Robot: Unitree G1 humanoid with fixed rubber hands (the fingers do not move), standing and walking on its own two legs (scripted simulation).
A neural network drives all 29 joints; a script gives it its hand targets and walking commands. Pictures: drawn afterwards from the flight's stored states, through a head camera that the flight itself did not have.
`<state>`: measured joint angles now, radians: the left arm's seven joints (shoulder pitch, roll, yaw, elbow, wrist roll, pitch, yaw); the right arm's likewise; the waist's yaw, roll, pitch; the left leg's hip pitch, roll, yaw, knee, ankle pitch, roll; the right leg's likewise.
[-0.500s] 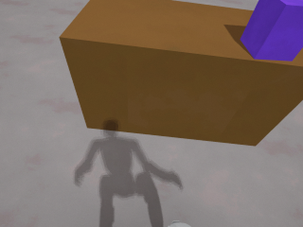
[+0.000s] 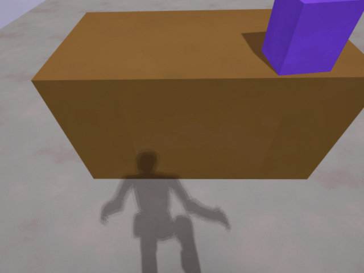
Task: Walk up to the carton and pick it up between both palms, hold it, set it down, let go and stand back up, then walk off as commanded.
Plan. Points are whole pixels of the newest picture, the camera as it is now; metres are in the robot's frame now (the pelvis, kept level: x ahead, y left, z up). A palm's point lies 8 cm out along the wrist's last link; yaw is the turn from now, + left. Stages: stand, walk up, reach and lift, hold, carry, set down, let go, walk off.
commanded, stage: walk up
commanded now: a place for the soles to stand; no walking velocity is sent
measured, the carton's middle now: (305, 29) +0.94 -0.42 +0.11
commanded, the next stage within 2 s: none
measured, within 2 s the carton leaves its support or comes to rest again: neither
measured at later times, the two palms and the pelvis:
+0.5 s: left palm (86, 272) +0.16 +0.26 -0.12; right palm out of the picture +0.08 -0.42 -0.07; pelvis +0.06 -0.07 -0.02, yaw -4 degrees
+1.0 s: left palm (135, 219) +0.29 +0.16 -0.11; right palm out of the picture +0.16 -0.50 -0.09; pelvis +0.17 -0.16 -0.02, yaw -7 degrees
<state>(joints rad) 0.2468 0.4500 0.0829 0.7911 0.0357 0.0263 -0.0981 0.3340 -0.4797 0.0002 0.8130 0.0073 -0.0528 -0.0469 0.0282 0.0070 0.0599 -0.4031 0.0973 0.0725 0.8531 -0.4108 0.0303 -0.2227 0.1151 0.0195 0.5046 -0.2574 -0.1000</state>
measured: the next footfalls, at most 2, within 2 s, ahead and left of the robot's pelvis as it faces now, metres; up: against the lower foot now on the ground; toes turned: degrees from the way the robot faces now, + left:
left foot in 0.12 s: +0.13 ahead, +0.14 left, +0.00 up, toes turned +5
right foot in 0.52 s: +0.16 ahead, -0.23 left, +0.00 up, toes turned -5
